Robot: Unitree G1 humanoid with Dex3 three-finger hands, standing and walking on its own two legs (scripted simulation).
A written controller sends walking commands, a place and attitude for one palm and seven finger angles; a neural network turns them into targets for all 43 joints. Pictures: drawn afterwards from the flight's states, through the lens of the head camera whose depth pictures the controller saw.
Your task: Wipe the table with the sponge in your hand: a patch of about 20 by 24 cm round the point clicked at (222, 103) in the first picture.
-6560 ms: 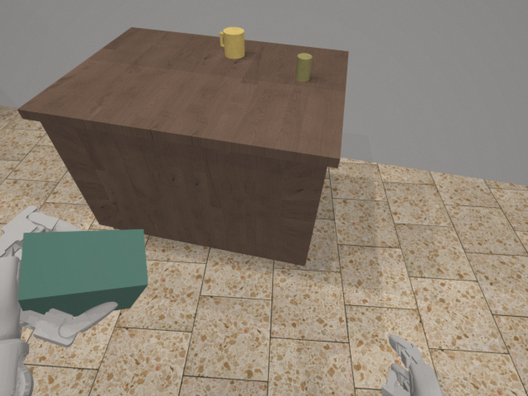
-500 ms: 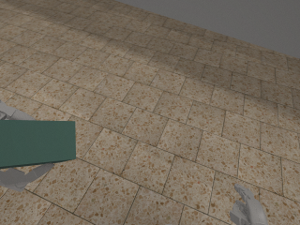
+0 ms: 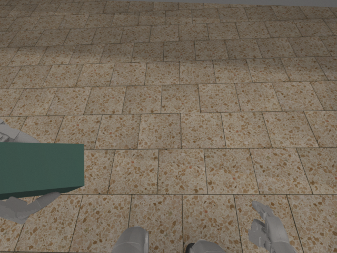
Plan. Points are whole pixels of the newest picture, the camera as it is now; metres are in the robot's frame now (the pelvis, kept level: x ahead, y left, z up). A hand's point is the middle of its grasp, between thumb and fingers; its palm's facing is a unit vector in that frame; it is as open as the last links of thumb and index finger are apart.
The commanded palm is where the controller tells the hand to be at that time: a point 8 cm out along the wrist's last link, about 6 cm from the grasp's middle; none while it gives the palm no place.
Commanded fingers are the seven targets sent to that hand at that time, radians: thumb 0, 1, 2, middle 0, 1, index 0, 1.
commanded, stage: turn to face it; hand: left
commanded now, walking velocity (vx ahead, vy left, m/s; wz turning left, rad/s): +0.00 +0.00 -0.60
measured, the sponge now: (50, 171) +0.23 +0.20 +0.16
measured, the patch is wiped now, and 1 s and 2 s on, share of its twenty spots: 0.00 0.00 0.00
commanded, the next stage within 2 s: none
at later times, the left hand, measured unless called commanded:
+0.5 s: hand (61, 184) +0.20 +0.16 +0.18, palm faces +0.18 -0.87 -0.45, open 10.6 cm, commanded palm +0.17 +0.20 +0.19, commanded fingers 0.00 0.10 1.30 -1.20 -1.60 -1.20 -1.60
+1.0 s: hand (144, 214) +0.17 +0.04 +0.17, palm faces -0.11 -0.88 -0.46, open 10.6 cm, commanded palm +0.14 +0.09 +0.19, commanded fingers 0.00 0.10 1.30 -1.20 -1.60 -1.20 -1.60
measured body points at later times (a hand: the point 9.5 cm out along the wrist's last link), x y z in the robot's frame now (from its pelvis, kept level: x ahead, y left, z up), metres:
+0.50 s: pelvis -0.07 -0.02 +0.00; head -0.04 -0.03 +0.45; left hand +0.19 +0.20 +0.21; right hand +0.05 -0.24 -0.09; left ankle -0.04 +0.14 -0.73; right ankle -0.08 -0.14 -0.69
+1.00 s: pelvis -0.15 -0.05 +0.00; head -0.11 -0.06 +0.44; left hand +0.17 +0.08 +0.20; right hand -0.14 -0.36 -0.08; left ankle -0.07 +0.06 -0.73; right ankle -0.12 -0.15 -0.71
